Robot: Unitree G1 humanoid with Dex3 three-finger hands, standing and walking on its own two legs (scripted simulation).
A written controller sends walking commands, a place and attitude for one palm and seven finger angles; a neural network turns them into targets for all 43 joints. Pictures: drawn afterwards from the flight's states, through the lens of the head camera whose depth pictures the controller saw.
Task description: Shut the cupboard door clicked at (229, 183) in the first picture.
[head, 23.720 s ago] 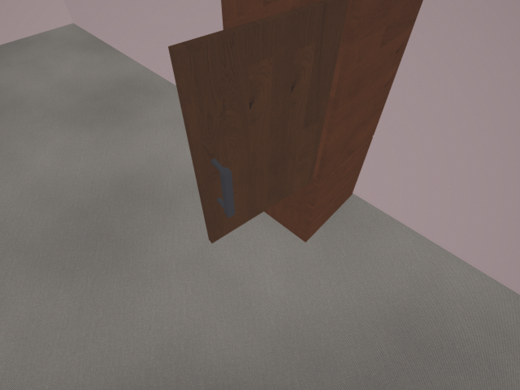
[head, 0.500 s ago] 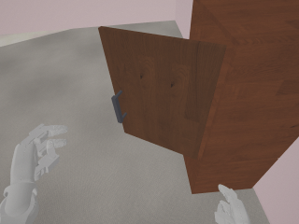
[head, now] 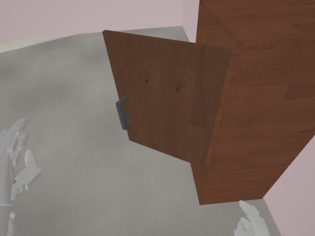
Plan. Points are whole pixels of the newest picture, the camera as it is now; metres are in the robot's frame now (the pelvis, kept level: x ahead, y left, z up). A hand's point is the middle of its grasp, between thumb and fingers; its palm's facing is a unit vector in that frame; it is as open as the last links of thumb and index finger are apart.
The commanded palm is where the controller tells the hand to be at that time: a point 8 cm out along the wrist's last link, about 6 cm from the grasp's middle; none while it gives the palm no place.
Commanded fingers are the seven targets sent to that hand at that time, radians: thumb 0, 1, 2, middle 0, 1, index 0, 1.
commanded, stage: draw the hand back to the body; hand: left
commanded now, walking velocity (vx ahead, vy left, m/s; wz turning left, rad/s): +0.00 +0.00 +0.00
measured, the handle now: (124, 113) +0.62 +0.24 -0.10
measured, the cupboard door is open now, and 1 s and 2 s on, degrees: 60 60 60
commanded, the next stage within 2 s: step back with the hand held close in 0.04 s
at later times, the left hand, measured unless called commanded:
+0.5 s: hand (29, 166) +0.20 +0.29 +0.15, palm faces +0.35 -0.78 -0.51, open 7.4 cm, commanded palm +0.14 +0.33 +0.17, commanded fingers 0.00 0.90 0.90 -0.20 -0.30 -0.20 -0.30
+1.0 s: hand out of the picture +0.11 +0.30 +0.15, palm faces +0.50 -0.75 -0.44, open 7.4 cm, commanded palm +0.05 +0.33 +0.17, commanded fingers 0.00 0.90 0.90 -0.20 -0.30 -0.20 -0.30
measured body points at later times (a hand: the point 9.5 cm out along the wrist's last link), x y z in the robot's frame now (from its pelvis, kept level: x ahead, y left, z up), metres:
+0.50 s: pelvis -0.01 +0.03 -0.01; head +0.00 +0.02 +0.44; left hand +0.17 +0.33 +0.18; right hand +0.15 -0.23 -0.09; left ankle -0.02 +0.11 -0.74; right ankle +0.00 -0.10 -0.74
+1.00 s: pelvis -0.09 +0.03 -0.03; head -0.08 +0.03 +0.42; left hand +0.08 +0.34 +0.18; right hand +0.08 -0.21 -0.11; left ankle -0.02 +0.11 -0.74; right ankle -0.02 -0.11 -0.74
